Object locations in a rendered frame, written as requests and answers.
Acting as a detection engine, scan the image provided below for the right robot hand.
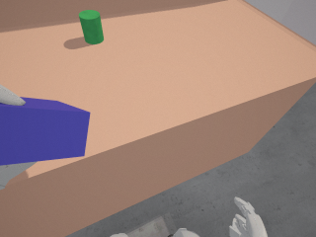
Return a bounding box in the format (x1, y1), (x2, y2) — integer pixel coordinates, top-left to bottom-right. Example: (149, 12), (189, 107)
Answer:
(229, 197), (268, 237)

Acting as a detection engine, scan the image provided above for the table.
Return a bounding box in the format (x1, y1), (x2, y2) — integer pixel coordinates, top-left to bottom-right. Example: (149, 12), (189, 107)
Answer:
(0, 0), (316, 237)

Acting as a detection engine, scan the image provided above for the left robot hand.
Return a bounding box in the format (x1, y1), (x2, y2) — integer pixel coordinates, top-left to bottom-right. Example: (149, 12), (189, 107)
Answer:
(0, 84), (37, 190)

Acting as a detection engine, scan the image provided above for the sponge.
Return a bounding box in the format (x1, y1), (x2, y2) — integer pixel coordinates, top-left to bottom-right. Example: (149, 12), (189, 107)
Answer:
(0, 97), (91, 166)

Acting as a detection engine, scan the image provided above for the right robot shin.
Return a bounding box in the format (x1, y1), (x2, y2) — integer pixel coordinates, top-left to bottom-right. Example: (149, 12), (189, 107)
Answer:
(175, 228), (187, 234)

